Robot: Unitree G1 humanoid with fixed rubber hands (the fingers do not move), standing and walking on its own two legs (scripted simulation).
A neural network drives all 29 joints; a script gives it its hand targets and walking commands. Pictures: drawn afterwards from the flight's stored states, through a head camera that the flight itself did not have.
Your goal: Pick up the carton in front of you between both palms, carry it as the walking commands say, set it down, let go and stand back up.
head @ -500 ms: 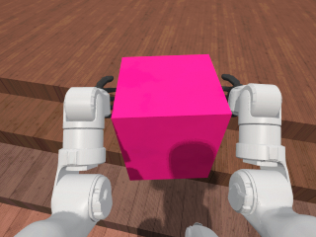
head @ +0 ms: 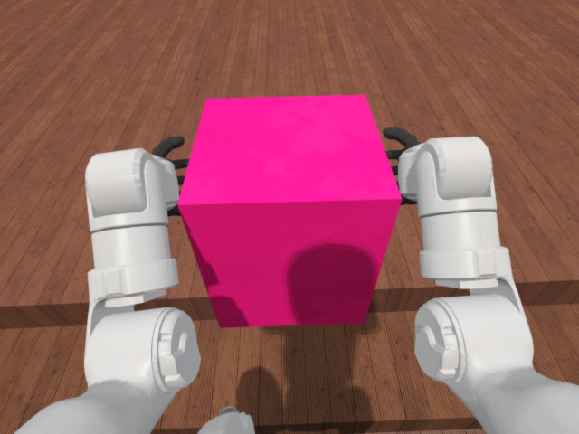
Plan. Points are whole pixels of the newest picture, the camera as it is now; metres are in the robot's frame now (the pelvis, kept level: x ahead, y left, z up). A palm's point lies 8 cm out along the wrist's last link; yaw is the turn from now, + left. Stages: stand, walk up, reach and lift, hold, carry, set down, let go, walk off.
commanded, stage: carry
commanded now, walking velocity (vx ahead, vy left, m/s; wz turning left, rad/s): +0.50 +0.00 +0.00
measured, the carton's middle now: (289, 216) +0.39 -0.05 +0.11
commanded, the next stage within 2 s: none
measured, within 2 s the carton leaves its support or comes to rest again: neither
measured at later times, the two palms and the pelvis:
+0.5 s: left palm (141, 2) +0.66 +0.12 +0.31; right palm out of the picture +0.69 -0.18 +0.32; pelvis +0.30 -0.06 +0.15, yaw -1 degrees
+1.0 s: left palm out of the picture +1.03 +0.11 +0.46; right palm out of the picture +0.99 -0.19 +0.45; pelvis +0.63 +0.01 +0.28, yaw +0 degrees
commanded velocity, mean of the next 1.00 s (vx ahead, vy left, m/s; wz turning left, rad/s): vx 0.50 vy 0.00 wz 0.00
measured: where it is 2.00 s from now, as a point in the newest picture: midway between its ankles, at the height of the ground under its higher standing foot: (255, 160)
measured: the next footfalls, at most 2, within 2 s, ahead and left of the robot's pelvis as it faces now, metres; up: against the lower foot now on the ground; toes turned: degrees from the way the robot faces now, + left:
right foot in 0.40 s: +0.42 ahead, -0.15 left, +0.14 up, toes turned -7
left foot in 0.94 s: +0.82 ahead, +0.08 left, +0.28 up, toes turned +6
